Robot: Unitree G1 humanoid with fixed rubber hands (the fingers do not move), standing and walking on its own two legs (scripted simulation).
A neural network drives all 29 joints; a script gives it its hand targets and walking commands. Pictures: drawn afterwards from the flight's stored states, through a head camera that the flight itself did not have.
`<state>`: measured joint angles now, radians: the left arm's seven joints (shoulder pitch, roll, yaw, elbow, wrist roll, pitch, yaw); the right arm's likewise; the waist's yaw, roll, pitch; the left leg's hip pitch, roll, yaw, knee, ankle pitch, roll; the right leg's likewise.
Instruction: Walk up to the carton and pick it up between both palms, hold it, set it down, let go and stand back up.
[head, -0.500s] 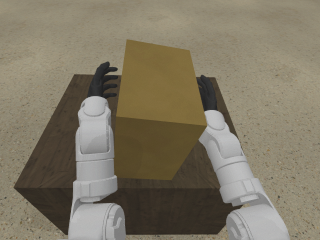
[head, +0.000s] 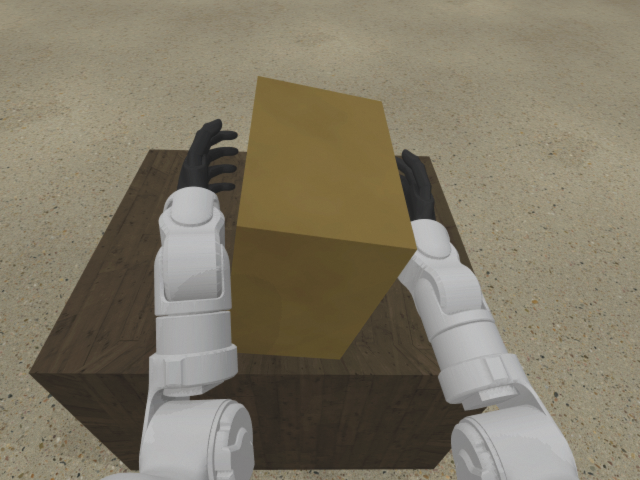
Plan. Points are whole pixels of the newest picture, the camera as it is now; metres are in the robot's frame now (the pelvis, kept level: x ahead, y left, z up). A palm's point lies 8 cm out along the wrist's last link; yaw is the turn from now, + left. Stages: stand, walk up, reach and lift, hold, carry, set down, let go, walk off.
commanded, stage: hold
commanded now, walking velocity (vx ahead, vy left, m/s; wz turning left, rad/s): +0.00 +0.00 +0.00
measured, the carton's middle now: (301, 227) +0.38 +0.02 +0.12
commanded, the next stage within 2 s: set down in 0.54 s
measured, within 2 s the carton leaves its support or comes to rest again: neither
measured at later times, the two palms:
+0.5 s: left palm (201, 190) +0.36 +0.13 +0.21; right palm (419, 216) +0.35 -0.12 +0.17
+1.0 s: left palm (198, 210) +0.37 +0.14 +0.16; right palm (397, 220) +0.38 -0.11 +0.13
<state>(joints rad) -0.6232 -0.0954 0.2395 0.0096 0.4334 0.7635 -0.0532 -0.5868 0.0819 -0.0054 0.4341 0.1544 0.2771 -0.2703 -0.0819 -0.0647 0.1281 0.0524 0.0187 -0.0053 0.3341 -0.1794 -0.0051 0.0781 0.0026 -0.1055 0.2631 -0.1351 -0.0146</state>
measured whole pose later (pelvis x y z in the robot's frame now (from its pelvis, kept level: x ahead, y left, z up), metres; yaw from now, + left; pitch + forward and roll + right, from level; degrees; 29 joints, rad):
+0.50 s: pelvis +0.00 +0.00 +0.00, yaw +0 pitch -12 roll -1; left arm -0.62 -0.09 0.24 0.01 0.43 0.76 -0.06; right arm -0.59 0.08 0.00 0.43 0.15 0.27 -0.27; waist -0.09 -0.06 0.13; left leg 0.05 0.02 -0.01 0.33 -0.18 -0.01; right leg 0.08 0.00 -0.11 0.27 -0.14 -0.02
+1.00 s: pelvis +0.02 -0.01 +0.00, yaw +1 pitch -9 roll -1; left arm -0.50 -0.12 0.21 0.07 0.42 0.50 -0.01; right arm -0.53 0.11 -0.06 0.58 0.04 -0.08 -0.21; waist -0.02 -0.06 0.13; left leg 0.03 0.02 -0.03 0.33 -0.20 -0.02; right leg 0.06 0.01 -0.13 0.26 -0.17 -0.02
